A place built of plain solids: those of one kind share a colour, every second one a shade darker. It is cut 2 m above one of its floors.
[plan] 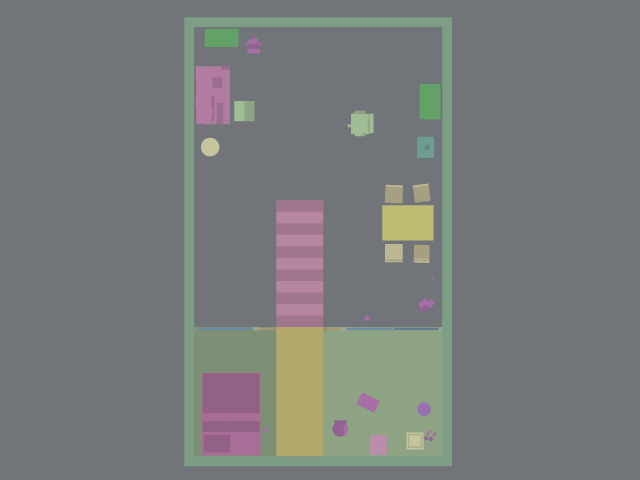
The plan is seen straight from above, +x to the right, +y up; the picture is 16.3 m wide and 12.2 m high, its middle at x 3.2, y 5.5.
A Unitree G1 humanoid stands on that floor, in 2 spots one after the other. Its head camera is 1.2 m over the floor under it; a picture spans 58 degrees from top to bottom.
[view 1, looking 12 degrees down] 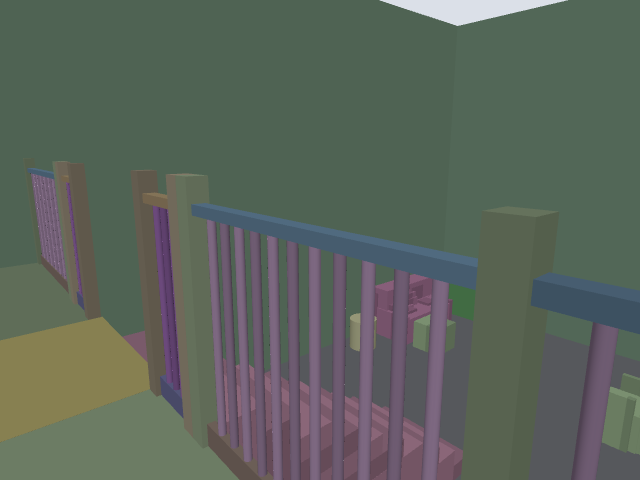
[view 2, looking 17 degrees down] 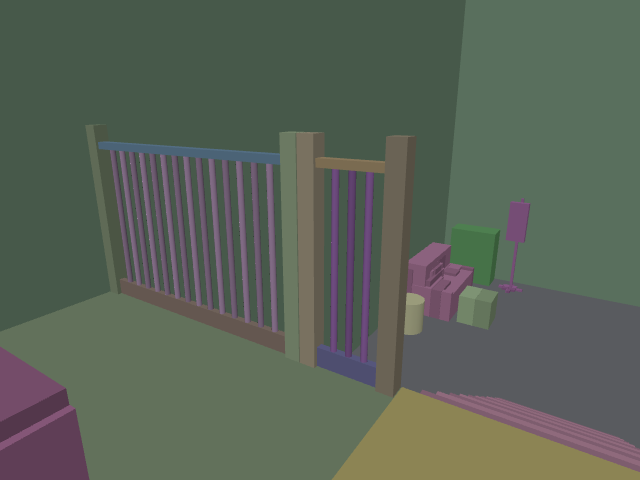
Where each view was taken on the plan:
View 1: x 5.36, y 2.54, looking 139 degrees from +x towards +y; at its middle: gal_guard_rail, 1.05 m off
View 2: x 2.69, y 1.69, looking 123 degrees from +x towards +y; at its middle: guard_newel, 1.94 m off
